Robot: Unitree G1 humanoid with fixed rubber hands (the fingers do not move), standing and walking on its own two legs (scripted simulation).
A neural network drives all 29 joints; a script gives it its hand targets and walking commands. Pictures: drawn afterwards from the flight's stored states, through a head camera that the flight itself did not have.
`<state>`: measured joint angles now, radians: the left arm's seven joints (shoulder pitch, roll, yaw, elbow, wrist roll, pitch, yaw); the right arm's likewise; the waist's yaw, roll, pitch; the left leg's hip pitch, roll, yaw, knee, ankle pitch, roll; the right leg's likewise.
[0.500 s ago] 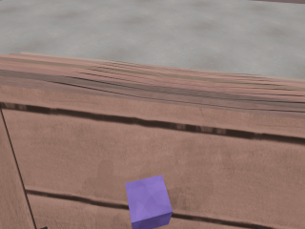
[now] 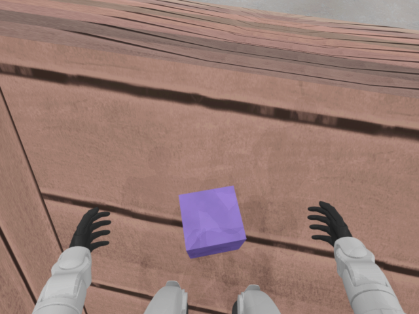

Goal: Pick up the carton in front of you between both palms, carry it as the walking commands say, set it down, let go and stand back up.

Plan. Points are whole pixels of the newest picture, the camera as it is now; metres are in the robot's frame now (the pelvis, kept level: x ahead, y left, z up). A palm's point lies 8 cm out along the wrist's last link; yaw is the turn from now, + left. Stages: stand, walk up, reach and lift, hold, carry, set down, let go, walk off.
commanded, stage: reach and lift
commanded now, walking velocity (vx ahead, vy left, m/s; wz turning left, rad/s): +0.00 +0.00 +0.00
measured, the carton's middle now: (210, 224) +0.42 +0.02 -0.59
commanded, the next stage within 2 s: none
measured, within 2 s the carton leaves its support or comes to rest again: neither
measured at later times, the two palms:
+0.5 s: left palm (132, 194) +0.38 +0.21 -0.15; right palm (290, 170) +0.47 -0.18 -0.15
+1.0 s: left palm (150, 216) +0.39 +0.21 -0.36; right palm (268, 200) +0.46 -0.17 -0.37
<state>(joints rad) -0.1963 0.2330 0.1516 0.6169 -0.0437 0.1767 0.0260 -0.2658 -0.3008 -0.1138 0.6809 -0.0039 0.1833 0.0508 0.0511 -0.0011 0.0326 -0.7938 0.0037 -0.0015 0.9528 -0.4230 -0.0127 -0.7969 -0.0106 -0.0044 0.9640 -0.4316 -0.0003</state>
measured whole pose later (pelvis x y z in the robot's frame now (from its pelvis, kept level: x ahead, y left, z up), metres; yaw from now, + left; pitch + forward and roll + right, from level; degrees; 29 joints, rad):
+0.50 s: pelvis -0.08 -0.01 -0.07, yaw +0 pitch +38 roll +2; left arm -1.01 0.11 0.37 0.77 -0.03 0.23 0.14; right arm -1.26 -0.41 -0.17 1.09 -0.03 0.22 0.09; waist 0.12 -0.02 0.02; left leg -1.49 0.02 0.01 1.15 -0.31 -0.03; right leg -1.52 0.01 0.02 1.18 -0.32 -0.02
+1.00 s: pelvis -0.07 -0.01 -0.21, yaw +3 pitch +52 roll +4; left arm -1.00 0.13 0.34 0.82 -0.10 0.03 0.13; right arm -1.20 -0.37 -0.11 1.01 0.03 0.08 -0.02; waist 0.09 -0.01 -0.06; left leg -2.07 0.00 0.02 1.66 -0.49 -0.03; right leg -2.10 0.00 0.03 1.70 -0.50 -0.01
